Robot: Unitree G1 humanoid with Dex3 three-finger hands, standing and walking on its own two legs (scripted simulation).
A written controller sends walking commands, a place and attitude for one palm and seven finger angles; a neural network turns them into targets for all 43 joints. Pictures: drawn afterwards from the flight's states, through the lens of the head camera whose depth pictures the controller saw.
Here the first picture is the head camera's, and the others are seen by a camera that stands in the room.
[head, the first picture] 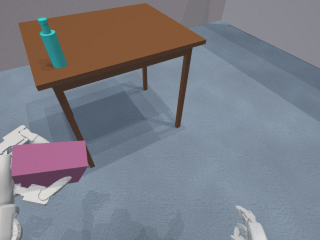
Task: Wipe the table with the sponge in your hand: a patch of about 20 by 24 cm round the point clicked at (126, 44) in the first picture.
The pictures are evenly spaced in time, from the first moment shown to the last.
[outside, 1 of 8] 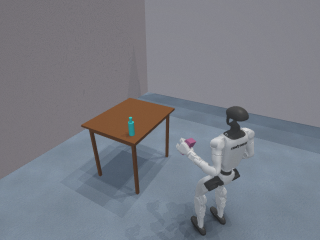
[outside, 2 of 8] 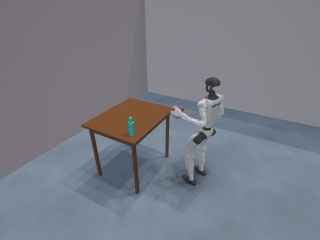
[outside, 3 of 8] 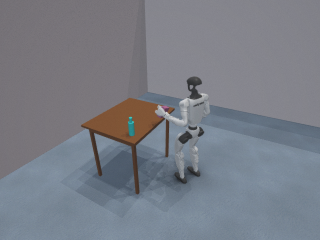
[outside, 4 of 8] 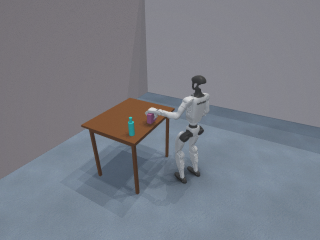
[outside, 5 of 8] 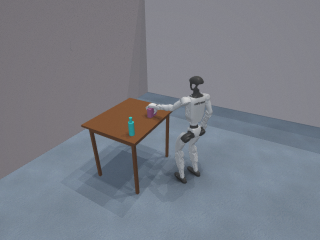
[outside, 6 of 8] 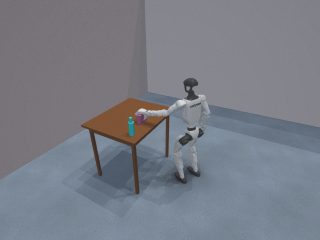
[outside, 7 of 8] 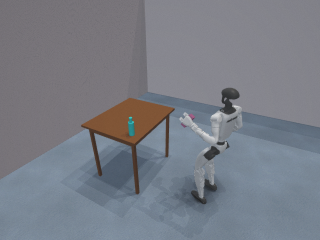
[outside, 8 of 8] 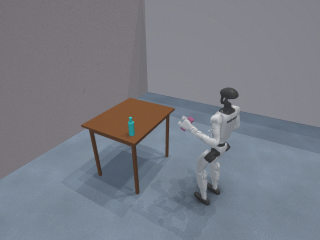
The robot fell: no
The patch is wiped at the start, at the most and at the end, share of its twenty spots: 0.00 1.00 1.00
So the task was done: yes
